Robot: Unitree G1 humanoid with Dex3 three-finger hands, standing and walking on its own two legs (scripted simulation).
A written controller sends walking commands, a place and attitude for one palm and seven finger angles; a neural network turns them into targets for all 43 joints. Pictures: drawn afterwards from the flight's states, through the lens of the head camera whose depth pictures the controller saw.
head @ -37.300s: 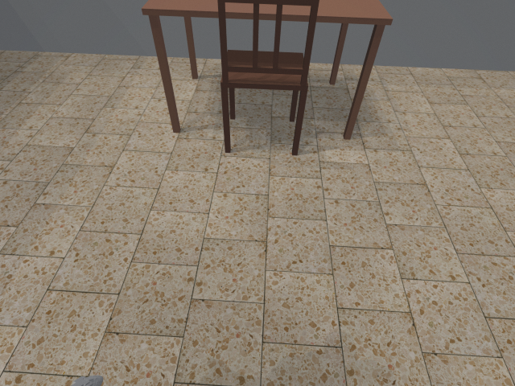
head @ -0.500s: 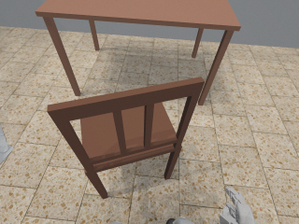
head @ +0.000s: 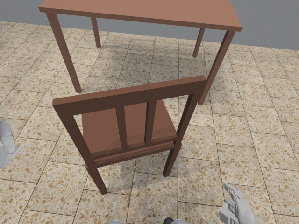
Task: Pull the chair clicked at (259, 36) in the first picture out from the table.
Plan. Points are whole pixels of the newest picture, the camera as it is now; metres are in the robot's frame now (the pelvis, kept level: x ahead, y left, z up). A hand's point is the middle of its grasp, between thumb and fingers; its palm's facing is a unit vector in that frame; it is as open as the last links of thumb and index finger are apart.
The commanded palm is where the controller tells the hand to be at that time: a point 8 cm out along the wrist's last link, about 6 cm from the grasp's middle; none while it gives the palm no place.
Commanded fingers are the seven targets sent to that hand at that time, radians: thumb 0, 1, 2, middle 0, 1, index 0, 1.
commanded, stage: step back with the hand held close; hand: left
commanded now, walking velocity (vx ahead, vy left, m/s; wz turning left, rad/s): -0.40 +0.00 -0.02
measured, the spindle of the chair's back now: (122, 129) +0.42 +0.12 -0.07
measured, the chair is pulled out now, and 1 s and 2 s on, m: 0.59 0.59 0.59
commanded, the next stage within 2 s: stop stepping back and stand still in 0.72 s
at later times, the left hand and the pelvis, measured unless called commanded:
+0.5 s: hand out of the picture +0.15 +0.28 +0.18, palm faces +0.43 -0.74 -0.52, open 7.4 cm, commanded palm +0.09 +0.31 +0.19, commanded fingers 0.00 0.90 0.90 -0.20 -0.30 -0.20 -0.30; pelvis -0.05 +0.01 +0.00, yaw +1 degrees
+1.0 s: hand out of the picture +0.08 +0.25 +0.17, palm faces +0.31 -0.82 -0.48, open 7.4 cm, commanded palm +0.03 +0.29 +0.19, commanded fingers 0.00 0.90 0.90 -0.20 -0.30 -0.20 -0.30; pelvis -0.13 +0.00 +0.01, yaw -4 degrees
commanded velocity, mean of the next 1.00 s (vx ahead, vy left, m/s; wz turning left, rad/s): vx -0.29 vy -0.01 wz -0.02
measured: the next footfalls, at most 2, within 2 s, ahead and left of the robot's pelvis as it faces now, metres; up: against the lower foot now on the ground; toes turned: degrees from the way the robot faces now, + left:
right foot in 0.54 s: +0.00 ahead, -0.14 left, +0.00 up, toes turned +0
right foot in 0.98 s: -0.11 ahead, -0.14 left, +0.00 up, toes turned -5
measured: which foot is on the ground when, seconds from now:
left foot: down 0.00-1.00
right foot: down 0.00-0.40, up 0.42-0.52, down 0.54-0.78, up 0.80-0.96, down 0.98-1.00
